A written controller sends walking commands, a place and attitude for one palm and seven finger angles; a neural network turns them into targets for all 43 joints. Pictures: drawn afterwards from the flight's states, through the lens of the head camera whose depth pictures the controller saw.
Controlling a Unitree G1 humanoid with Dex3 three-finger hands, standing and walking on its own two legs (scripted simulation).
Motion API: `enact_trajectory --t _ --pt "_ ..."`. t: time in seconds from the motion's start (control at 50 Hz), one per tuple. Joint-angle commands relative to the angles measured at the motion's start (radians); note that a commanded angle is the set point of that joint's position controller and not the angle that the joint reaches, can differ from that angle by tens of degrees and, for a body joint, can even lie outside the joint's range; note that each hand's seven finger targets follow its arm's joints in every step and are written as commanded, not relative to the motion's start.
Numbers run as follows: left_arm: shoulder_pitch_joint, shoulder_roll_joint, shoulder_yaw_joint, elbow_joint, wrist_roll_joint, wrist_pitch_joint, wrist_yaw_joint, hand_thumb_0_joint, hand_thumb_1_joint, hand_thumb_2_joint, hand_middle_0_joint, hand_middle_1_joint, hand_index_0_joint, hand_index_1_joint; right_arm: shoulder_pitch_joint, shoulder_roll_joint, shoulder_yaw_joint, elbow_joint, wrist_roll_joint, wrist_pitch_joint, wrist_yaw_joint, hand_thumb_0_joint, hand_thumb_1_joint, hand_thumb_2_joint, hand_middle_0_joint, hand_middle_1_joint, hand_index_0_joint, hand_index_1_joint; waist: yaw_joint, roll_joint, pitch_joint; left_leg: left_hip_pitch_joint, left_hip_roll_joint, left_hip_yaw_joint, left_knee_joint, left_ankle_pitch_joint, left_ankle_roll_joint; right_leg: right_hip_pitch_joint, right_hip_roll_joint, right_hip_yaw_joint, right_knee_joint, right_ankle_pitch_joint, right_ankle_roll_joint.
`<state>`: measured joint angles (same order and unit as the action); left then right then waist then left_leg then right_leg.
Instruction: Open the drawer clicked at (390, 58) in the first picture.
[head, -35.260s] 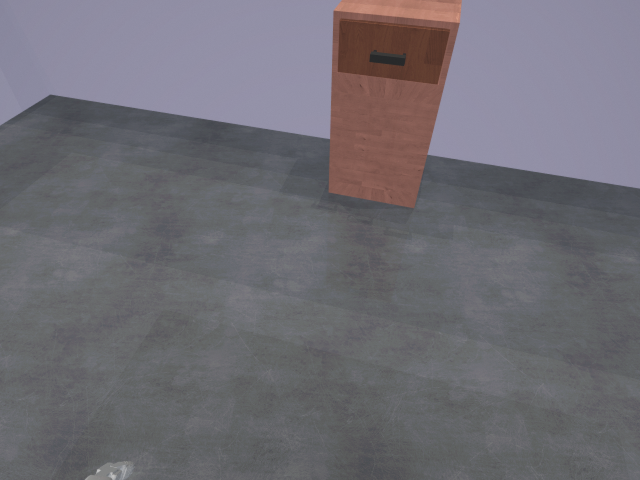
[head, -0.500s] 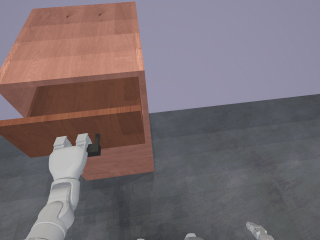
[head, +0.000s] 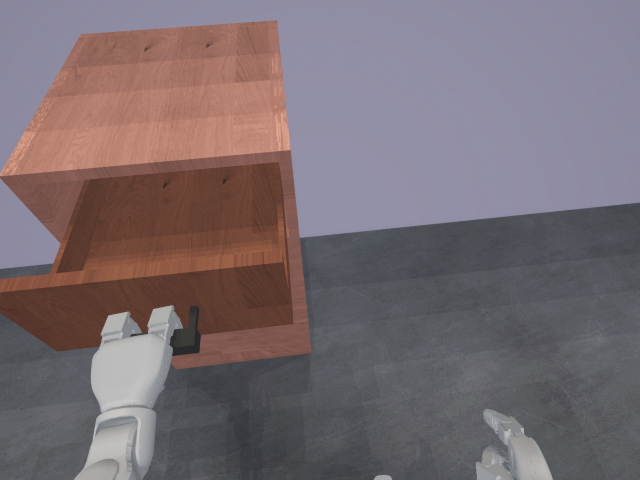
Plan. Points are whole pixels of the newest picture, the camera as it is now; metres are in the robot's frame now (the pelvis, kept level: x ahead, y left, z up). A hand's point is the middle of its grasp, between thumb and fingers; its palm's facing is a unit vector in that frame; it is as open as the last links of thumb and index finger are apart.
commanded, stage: pull the drawer open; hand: left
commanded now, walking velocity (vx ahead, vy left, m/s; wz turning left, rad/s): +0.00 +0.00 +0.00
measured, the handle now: (154, 330) +0.31 +0.26 -0.02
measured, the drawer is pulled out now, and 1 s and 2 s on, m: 0.19 0.30 0.30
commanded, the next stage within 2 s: open the thumb to release the handle in 1.28 s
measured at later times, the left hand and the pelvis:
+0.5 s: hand (146, 419) +0.20 +0.24 -0.04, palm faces -0.03 -0.06 -1.00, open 6.1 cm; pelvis +0.00 -0.01 +0.00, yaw +0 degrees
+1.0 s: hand (138, 477) +0.14 +0.22 -0.04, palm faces -0.04 -0.08 -1.00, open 6.2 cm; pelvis -0.01 -0.01 -0.01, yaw +0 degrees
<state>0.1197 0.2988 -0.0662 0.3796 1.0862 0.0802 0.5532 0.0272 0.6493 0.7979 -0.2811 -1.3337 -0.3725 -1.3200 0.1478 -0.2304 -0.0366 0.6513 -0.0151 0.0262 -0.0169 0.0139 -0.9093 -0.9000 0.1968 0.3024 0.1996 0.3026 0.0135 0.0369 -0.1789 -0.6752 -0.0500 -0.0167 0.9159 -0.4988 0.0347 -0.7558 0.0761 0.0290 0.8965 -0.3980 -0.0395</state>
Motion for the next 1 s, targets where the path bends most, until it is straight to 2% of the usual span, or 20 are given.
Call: enact_trajectory --t 0.0,0.04,0.06,0.1,0.16,0.24,0.3,0.34,0.38,0.42,0.46,0.54,0.56,0.6,0.7,0.72,0.86,0.92,0.96,0.98 --pt "-0.059 0.149 0.104 -0.199 -0.004 0.019 0.058 0.0 0.9 0.9 -0.4 -1.35 -0.4 -1.35 -0.08 -0.116 -0.041 -0.141 -0.002 -0.048 -0.013 0.0 -0.9 -0.9 0.2 0.3 0.2 0.3 0.024 -0.04 -0.221 0.07 0.005 -0.003 -0.111 0.34 -0.014 0.238 -0.028 -0.007 -0.1 0.327 -0.013" --pt "-0.037 0.186 0.137 -0.214 0.003 0.019 0.062 0.0 0.9 0.9 -0.4 -1.35 -0.4 -1.35 -0.092 -0.116 -0.038 -0.144 -0.005 -0.045 -0.015 0.0 -0.9 -0.9 0.2 0.3 0.2 0.3 0.041 -0.02 -0.232 0.064 0.002 -0.002 -0.112 0.333 -0.015 0.252 -0.03 0.008 -0.095 0.328 -0.015" --pt "-0.039 0.169 0.118 -0.214 0.003 0.022 0.062 0.0 0.9 0.9 -0.4 -1.35 -0.4 -1.35 -0.093 -0.113 -0.037 -0.144 -0.004 -0.045 -0.016 0.0 -0.9 -0.9 0.2 0.3 0.2 0.3 0.034 -0.018 -0.221 0.066 0.002 -0.002 -0.112 0.325 -0.015 0.242 -0.029 0.003 -0.096 0.315 -0.015" --pt "-0.003 0.166 0.122 -0.235 -0.001 0.022 0.061 0.0 0.9 0.9 -0.4 -1.35 -0.4 -1.35 -0.099 -0.11 -0.038 -0.147 -0.004 -0.047 -0.015 0.0 -0.9 -0.9 0.2 0.3 0.2 0.3 0.043 -0.01 -0.225 0.071 0.0 -0.001 -0.111 0.329 -0.016 0.249 -0.028 0.006 -0.098 0.321 -0.017" --pt "0.031 0.168 0.13 -0.233 -0.007 0.026 0.057 0.0 0.9 0.9 -0.4 -1.35 -0.4 -1.35 -0.109 -0.107 -0.036 -0.151 -0.003 -0.043 -0.019 0.0 -0.9 -0.9 0.2 0.3 0.2 0.3 0.042 -0.047 -0.207 0.046 -0.004 0.0 -0.106 0.307 -0.013 0.263 -0.031 0.023 -0.103 0.338 -0.012" --pt "0.081 0.174 0.137 -0.266 -0.006 0.024 0.055 0.0 0.9 0.9 -0.4 -1.35 -0.4 -1.35 -0.124 -0.105 -0.03 -0.163 -0.003 -0.042 -0.018 0.0 -0.9 -0.9 0.2 0.3 0.2 0.3 0.053 -0.024 -0.204 0.051 -0.006 -0.002 -0.108 0.31 -0.013 0.263 -0.031 0.029 -0.099 0.338 -0.015" --pt "0.157 0.142 0.112 -0.301 -0.007 0.023 0.057 0.0 0.9 0.9 -0.4 -1.35 -0.4 -1.35 -0.129 -0.1 -0.032 -0.173 -0.004 -0.044 -0.013 0.0 -0.9 -0.9 0.2 0.3 0.2 0.3 0.057 -0.024 -0.214 0.07 -0.003 -0.002 -0.109 0.326 -0.016 0.266 -0.03 0.022 -0.095 0.343 -0.017" --pt "0.189 0.148 0.12 -0.327 -0.009 0.019 0.058 0.0 0.9 0.9 -0.4 -1.35 -0.4 -1.35 -0.139 -0.101 -0.028 -0.181 -0.005 -0.043 -0.01 0.0 -0.9 -0.9 0.2 0.3 0.2 0.3 0.06 -0.029 -0.208 0.065 -0.003 -0.004 -0.105 0.329 -0.015 0.262 -0.029 0.025 -0.092 0.351 -0.016" --pt "0.203 0.118 0.089 -0.35 -0.007 0.019 0.06 0.0 0.9 0.9 -0.4 -1.35 -0.4 -1.35 -0.144 -0.101 -0.03 -0.185 -0.009 -0.045 -0.008 0.0 -0.9 -0.9 0.2 0.3 0.2 0.3 0.05 -0.034 -0.2 0.068 -0.001 -0.004 -0.1 0.328 -0.014 0.249 -0.031 0.021 -0.09 0.349 -0.015" --pt "0.264 0.15 0.133 -0.365 -0.011 0.013 0.062 0.0 0.9 0.9 -0.4 -1.35 -0.4 -1.35 -0.148 -0.101 -0.028 -0.19 -0.008 -0.041 -0.006 0.0 -0.9 -0.9 0.2 0.3 0.2 0.3 0.064 -0.034 -0.206 0.065 -0.002 -0.009 -0.102 0.346 -0.017 0.266 -0.029 0.029 -0.085 0.372 -0.021" --pt "0.307 0.13 0.117 -0.378 -0.011 0.008 0.066 0.0 0.9 0.9 -0.4 -1.35 -0.4 -1.35 -0.15 -0.095 -0.029 -0.192 -0.01 -0.042 -0.003 0.0 -0.9 -0.9 0.2 0.3 0.2 0.3 0.064 -0.046 -0.201 0.056 -0.003 -0.004 -0.094 0.328 -0.015 0.266 -0.034 0.036 -0.081 0.38 -0.016" --pt "0.321 0.149 0.133 -0.411 0.004 -0.002 0.081 0.0 0.9 0.9 -0.4 -1.35 -0.4 -1.35 -0.162 -0.099 -0.025 -0.197 -0.016 -0.04 -0.001 0.0 -0.9 -0.9 0.2 0.3 0.2 0.3 0.067 -0.016 -0.185 0.056 -0.005 -0.007 -0.085 0.325 -0.016 0.236 -0.031 0.043 -0.07 0.362 -0.021" --pt "0.322 0.133 0.115 -0.418 0.006 -0.002 0.083 0.0 0.9 0.9 -0.4 -1.35 -0.4 -1.35 -0.162 -0.096 -0.027 -0.193 -0.016 -0.039 0.0 0.0 -0.9 -0.9 0.2 0.3 0.2 0.3 0.062 -0.008 -0.187 0.063 -0.004 -0.006 -0.081 0.319 -0.016 0.227 -0.03 0.037 -0.069 0.348 -0.021" --pt "0.359 0.129 0.119 -0.414 0.004 -0.005 0.088 0.0 0.9 0.9 -0.4 -1.35 -0.4 -1.35 -0.161 -0.095 -0.027 -0.195 -0.017 -0.041 0.003 0.0 -0.9 -0.9 0.2 0.3 0.2 0.3 0.066 -0.038 -0.176 0.051 -0.003 -0.008 -0.079 0.31 -0.016 0.226 -0.03 0.03 -0.068 0.335 -0.02" --pt "0.425 0.131 0.127 -0.45 0.001 -0.019 0.093 0.0 0.9 0.9 -0.4 -1.35 -0.4 -1.35 -0.17 -0.091 -0.027 -0.203 -0.017 -0.039 0.004 0.0 -0.9 -0.9 0.2 0.3 0.2 0.3 0.076 -0.047 -0.175 0.041 -0.007 -0.009 -0.07 0.293 -0.015 0.222 -0.029 0.042 -0.063 0.319 -0.02" --pt "0.431 0.133 0.127 -0.464 0.0 -0.02 0.093 0.0 0.9 0.9 -0.4 -1.35 -0.4 -1.35 -0.179 -0.093 -0.024 -0.207 -0.019 -0.037 0.003 0.0 -0.9 -0.9 0.2 0.3 0.2 0.3 0.079 -0.017 -0.176 0.047 -0.007 -0.008 -0.072 0.302 -0.015 0.224 -0.03 0.046 -0.065 0.338 -0.024" --pt "0.458 0.103 0.087 -0.509 0.007 -0.026 0.092 0.0 0.9 0.9 -0.4 -1.35 -0.4 -1.35 -0.181 -0.089 -0.02 -0.222 -0.024 -0.039 0.009 0.0 -0.9 -0.9 0.2 0.3 0.2 0.3 0.067 -0.039 -0.139 0.042 -0.004 -0.014 -0.062 0.255 -0.011 0.168 -0.027 0.035 -0.065 0.238 -0.021" --pt "0.509 0.127 0.118 -0.514 -0.001 -0.039 0.089 0.0 0.9 0.9 -0.4 -1.35 -0.4 -1.35 -0.179 -0.088 -0.016 -0.229 -0.024 -0.04 0.006 0.0 -0.9 -0.9 0.2 0.3 0.2 0.3 0.078 -0.042 -0.142 0.022 -0.007 -0.015 -0.06 0.238 -0.011 0.181 -0.027 0.037 -0.063 0.223 -0.023" --pt "0.512 0.108 0.093 -0.529 0.003 -0.048 0.087 0.0 0.9 0.9 -0.4 -1.35 -0.4 -1.35 -0.18 -0.085 -0.017 -0.231 -0.028 -0.043 0.009 0.0 -0.9 -0.9 0.2 0.3 0.2 0.3 0.074 -0.037 -0.134 0.024 -0.007 -0.013 -0.051 0.226 -0.009 0.158 -0.03 0.04 -0.061 0.207 -0.022" --pt "0.548 0.1 0.09 -0.524 0.003 -0.052 0.085 0.0 0.9 0.9 -0.4 -1.35 -0.4 -1.35 -0.176 -0.084 -0.015 -0.238 -0.029 -0.047 0.011 0.0 -0.9 -0.9 0.2 0.3 0.2 0.3 0.083 -0.035 -0.131 0.019 -0.009 -0.012 -0.051 0.224 -0.009 0.157 -0.028 0.038 -0.059 0.198 -0.022"
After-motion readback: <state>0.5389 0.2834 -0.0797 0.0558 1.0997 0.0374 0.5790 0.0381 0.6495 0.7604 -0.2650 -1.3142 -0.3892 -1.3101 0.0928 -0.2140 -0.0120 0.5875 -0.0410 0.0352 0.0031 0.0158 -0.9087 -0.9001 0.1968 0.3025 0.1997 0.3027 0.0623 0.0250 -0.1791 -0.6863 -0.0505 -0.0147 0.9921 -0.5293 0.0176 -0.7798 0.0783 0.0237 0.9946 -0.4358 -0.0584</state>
